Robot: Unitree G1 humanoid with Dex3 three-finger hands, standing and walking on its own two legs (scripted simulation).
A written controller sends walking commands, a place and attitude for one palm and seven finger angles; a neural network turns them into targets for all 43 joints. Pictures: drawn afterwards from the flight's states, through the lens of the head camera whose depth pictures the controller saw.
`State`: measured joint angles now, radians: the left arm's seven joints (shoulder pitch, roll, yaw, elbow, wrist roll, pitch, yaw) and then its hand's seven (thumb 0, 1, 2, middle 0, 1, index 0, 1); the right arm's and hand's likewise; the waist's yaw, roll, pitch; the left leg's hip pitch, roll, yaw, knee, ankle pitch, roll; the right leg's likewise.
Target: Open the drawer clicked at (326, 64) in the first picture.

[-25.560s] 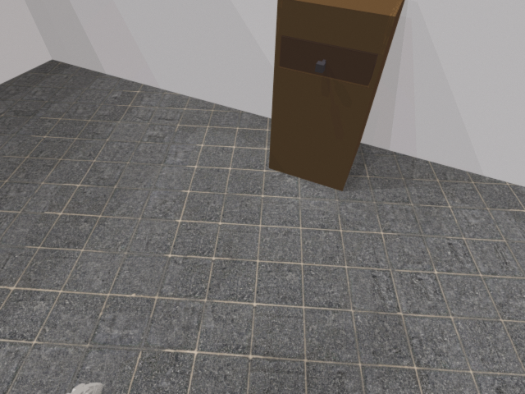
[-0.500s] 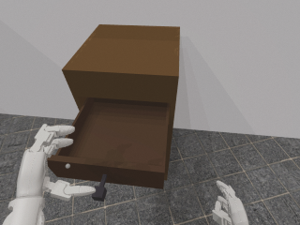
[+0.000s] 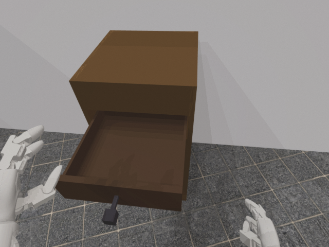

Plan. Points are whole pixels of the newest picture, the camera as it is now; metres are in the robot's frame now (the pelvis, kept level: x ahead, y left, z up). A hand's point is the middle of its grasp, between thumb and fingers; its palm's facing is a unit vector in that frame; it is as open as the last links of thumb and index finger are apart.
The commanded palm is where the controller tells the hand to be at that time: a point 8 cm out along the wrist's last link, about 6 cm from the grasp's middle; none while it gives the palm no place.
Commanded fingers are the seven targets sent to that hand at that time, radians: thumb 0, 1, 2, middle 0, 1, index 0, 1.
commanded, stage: draw the hand back to the body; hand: left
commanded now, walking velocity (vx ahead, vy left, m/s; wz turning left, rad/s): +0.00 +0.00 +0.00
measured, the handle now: (112, 210) +0.23 +0.19 -0.10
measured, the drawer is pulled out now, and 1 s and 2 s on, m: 0.30 0.30 0.30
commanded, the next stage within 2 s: step back with the hand held close in 0.26 s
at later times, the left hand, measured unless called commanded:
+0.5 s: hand (42, 182) +0.18 +0.24 +0.16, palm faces +0.38 -0.81 -0.46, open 7.5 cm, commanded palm +0.12 +0.28 +0.17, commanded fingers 0.00 0.90 0.90 -0.20 -0.30 -0.20 -0.30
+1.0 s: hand (21, 220) +0.12 +0.25 +0.15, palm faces +0.36 -0.80 -0.48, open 7.4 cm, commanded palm +0.05 +0.29 +0.17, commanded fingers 0.00 0.90 0.90 -0.20 -0.30 -0.20 -0.30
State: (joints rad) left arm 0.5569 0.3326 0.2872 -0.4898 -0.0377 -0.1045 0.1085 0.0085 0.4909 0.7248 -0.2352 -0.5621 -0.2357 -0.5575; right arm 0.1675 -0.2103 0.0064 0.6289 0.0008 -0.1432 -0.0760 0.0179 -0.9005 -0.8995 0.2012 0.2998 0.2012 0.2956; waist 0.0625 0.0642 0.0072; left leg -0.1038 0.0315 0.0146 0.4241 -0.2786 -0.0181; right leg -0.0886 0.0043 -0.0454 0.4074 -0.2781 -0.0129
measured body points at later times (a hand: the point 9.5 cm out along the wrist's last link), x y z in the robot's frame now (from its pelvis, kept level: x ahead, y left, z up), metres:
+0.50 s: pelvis -0.01 +0.00 +0.00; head +0.00 -0.01 +0.45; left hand +0.15 +0.29 +0.18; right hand +0.18 -0.22 -0.08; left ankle -0.03 +0.13 -0.74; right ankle -0.03 -0.11 -0.74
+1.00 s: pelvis -0.07 +0.01 -0.01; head -0.03 +0.02 +0.43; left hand +0.09 +0.29 +0.18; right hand +0.12 -0.21 -0.09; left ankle -0.03 +0.13 -0.74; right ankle -0.03 -0.11 -0.74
